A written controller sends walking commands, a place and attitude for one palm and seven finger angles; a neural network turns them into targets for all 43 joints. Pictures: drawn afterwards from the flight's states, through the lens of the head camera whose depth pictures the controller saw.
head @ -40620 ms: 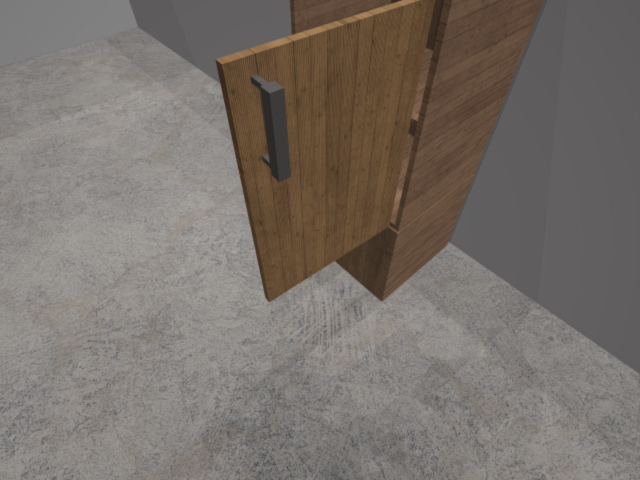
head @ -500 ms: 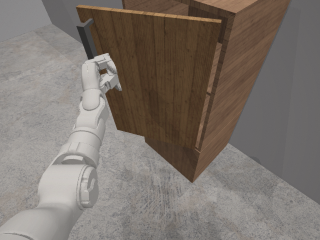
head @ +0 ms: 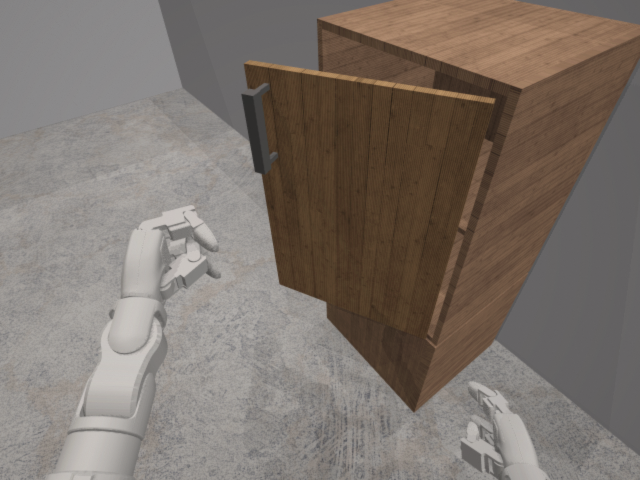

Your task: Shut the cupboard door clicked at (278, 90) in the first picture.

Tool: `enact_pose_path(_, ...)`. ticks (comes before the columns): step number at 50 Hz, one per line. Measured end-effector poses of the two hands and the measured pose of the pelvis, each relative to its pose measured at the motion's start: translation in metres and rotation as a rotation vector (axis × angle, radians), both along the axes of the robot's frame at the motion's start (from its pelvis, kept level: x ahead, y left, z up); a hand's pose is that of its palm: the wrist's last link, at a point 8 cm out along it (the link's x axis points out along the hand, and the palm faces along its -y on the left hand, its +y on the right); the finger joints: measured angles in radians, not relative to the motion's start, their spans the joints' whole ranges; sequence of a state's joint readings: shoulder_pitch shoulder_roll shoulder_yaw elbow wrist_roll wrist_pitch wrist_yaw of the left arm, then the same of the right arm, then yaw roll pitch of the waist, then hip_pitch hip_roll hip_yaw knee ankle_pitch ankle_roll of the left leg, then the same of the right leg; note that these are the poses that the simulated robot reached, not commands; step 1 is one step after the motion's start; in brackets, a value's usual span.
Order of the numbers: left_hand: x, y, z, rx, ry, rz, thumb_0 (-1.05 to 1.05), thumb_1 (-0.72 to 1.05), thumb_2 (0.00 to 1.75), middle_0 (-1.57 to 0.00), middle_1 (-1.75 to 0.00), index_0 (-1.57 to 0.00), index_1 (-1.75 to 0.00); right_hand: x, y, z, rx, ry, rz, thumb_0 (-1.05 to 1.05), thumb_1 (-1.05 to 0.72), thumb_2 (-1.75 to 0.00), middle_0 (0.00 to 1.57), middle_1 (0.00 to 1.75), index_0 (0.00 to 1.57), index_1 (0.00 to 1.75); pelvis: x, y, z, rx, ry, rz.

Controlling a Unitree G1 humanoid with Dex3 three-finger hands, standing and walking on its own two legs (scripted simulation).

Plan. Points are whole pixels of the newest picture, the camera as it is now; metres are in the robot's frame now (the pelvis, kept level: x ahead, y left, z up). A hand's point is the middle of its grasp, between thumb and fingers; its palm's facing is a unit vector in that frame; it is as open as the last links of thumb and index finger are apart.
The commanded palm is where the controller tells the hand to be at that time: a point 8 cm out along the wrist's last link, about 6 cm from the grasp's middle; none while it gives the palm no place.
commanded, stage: draw the hand back to the body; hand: left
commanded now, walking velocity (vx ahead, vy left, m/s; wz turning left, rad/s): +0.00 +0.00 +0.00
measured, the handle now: (263, 129) +0.66 +0.15 +0.14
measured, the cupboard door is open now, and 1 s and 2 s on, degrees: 27 27 27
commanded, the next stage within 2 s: step back with the hand held close in 0.90 s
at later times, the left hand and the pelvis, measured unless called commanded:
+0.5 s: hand (72, 330) +0.22 +0.27 +0.15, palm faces +0.42 -0.82 -0.40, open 5.9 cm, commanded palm +0.16 +0.31 +0.17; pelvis +0.02 +0.01 +0.00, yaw +0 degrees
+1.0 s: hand (55, 338) +0.21 +0.28 +0.16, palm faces +0.46 -0.79 -0.40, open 7.4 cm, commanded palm +0.16 +0.31 +0.17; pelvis +0.02 +0.01 +0.00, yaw +1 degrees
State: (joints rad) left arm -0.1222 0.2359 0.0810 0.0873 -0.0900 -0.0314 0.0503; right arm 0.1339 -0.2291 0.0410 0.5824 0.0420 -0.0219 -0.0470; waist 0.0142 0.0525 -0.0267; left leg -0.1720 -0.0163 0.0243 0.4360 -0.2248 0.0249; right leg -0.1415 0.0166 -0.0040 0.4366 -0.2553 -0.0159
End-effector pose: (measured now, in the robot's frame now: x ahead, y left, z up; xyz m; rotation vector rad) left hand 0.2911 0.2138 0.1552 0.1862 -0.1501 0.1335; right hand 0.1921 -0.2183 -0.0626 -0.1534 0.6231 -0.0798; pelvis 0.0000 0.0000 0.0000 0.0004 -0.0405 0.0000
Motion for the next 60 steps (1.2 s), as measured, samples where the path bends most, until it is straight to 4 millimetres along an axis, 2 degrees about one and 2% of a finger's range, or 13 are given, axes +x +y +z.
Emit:
enact_pose_path(5,-0.030,0.024,-0.002,0.046,0.005,0.074,0.01,0.90,0.90,-1.01,-1.18,-1.01,-1.18,0.012,0.017,0.000,0.000,0.019,0.062,0.01,-0.90,-0.90,0.20,0.30,0.20,0.30,0.003,0.002,0.002,-0.003,-0.013,0.013)
enact_pose_path(12,-0.059,0.050,0.003,0.102,0.008,0.167,0.02,0.90,0.90,-0.83,-0.98,-0.82,-0.98,0.003,0.027,-0.018,0.009,0.104,0.081,0.01,-0.90,-0.90,0.20,0.30,0.21,0.30,0.010,0.006,0.003,-0.003,-0.018,0.019)
enact_pose_path(21,-0.095,0.078,0.012,0.194,0.024,0.264,0.01,0.90,0.89,-0.58,-0.71,-0.58,-0.71,-0.012,0.016,-0.029,0.005,0.158,0.027,0.01,-0.90,-0.90,0.20,0.30,0.21,0.30,0.020,0.009,0.003,-0.004,-0.013,0.010)
enact_pose_path(31,-0.137,0.105,0.015,0.264,0.060,0.393,0.01,0.89,0.89,-0.32,-0.43,-0.32,-0.42,-0.004,0.002,-0.023,-0.039,0.114,0.009,0.01,-0.90,-0.90,0.20,0.30,0.20,0.30,0.021,0.009,0.002,-0.007,-0.011,0.014)
enact_pose_path(44,-0.128,0.096,0.015,0.232,0.016,0.361,0.01,0.89,0.89,-0.22,-0.31,-0.21,-0.31,0.010,0.014,-0.012,-0.027,0.047,0.036,0.01,-0.90,-0.90,0.20,0.30,0.21,0.30,0.019,0.008,0.002,-0.006,-0.014,0.013)
enact_pose_path(53,-0.128,0.097,0.021,0.254,0.014,0.356,0.01,0.89,0.89,-0.21,-0.31,-0.21,-0.30,0.000,0.014,-0.019,-0.015,0.083,0.031,0.01,-0.90,-0.90,0.20,0.30,0.21,0.30,0.019,0.008,0.002,-0.009,-0.008,0.010)
enact_pose_path(60,-0.126,0.104,0.023,0.319,0.012,0.322,0.01,0.89,0.89,-0.21,-0.30,-0.21,-0.30,-0.012,0.000,-0.025,-0.045,0.140,-0.036,0.01,-0.90,-0.90,0.20,0.30,0.21,0.30,0.013,0.015,-0.001,-0.020,0.045,0.008)
